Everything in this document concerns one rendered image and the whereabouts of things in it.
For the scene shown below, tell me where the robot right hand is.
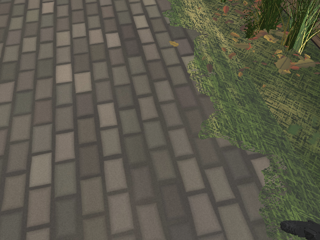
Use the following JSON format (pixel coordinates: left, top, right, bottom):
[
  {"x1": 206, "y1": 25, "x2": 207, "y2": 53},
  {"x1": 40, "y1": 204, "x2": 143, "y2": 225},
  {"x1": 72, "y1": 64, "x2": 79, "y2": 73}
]
[{"x1": 280, "y1": 220, "x2": 320, "y2": 240}]

